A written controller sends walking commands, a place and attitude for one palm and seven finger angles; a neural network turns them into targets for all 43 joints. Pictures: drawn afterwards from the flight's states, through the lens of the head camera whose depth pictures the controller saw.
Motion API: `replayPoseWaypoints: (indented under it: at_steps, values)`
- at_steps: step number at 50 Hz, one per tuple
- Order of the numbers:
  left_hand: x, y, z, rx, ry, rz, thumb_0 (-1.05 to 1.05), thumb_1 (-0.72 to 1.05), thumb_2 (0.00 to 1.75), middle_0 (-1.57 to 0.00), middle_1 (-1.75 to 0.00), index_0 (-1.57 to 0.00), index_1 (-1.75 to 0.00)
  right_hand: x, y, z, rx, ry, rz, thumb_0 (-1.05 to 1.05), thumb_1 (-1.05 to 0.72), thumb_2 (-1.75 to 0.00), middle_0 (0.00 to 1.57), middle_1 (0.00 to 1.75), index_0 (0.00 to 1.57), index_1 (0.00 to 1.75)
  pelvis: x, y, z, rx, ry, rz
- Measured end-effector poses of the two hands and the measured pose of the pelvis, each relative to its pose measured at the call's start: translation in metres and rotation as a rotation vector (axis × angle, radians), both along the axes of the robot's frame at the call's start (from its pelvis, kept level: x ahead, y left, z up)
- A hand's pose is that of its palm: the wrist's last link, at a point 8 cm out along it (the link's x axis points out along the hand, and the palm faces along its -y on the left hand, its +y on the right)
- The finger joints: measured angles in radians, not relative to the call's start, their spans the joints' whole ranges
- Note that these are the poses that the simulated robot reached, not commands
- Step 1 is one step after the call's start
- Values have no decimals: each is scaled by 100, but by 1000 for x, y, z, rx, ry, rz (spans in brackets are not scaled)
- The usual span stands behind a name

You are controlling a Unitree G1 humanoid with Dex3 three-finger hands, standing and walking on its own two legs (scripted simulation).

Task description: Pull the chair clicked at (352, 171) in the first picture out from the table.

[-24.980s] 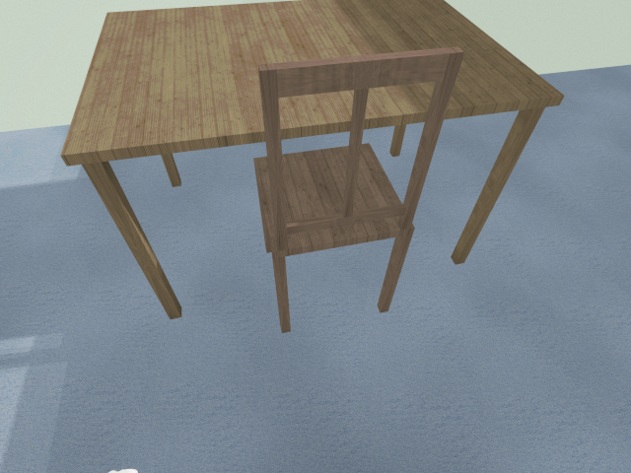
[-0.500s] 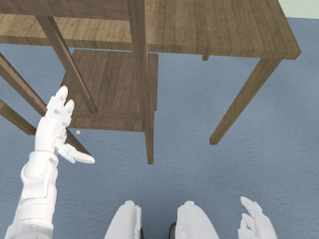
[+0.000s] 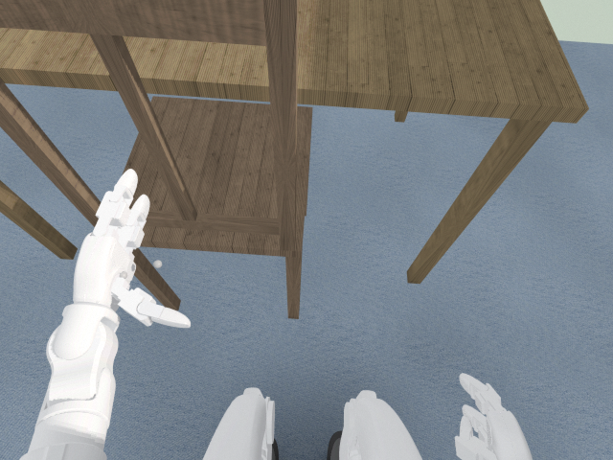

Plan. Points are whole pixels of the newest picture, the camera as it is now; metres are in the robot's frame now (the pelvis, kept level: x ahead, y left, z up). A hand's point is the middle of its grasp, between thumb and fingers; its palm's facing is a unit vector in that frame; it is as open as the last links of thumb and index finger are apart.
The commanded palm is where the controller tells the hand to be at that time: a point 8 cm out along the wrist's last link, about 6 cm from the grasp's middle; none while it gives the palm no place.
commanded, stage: push the fingers through the gap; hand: left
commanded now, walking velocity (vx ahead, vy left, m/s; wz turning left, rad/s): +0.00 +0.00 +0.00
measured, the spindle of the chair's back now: (159, 150) +0.49 +0.22 +0.06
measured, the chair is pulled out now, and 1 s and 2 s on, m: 0.00 0.00 0.00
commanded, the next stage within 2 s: hook a spindle and tug to test in 1.62 s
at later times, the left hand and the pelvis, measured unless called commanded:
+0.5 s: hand (167, 237) +0.38 +0.20 +0.03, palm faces +0.00 -1.00 -0.06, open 16.9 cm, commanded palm +0.36 +0.25 +0.03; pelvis +0.00 +0.00 +0.00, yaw +0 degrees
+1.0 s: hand (177, 205) +0.43 +0.20 +0.03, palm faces +0.00 -1.00 -0.05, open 17.0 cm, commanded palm +0.41 +0.24 +0.03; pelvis -0.01 +0.00 -0.01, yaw +0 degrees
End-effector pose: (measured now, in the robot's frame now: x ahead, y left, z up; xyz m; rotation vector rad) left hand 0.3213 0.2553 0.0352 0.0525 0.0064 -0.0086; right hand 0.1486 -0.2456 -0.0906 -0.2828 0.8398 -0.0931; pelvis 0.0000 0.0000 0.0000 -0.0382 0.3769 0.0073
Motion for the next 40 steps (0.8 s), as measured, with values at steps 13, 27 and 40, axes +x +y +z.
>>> replayPoseWaypoints:
  at_steps: [13, 27, 40]
  values:
    - [22, -11, -6, -7, 22, -32, -1, -50, 30, -6, -8, -6, -8, -4, -1, -4, -16, 9, 1, 1, -90, -90, 21, 30, 20, 30, -4, 1, -3, -3, 8, 7]
    - [45, -1, -2, 2, 20, 3, -1, -50, 30, -6, -8, -8, -8, -34, -11, -12, -20, 105, -40, 1, -90, -90, 21, 30, 20, 30, -4, -3, -3, -1, 18, 2]
    - [71, -2, -5, -5, 29, -6, -1, -50, 30, -6, -8, -6, -7, -55, -20, -13, -38, 155, -78, 1, -90, -90, 21, 30, 20, 30, -6, -2, -6, -2, 35, -8]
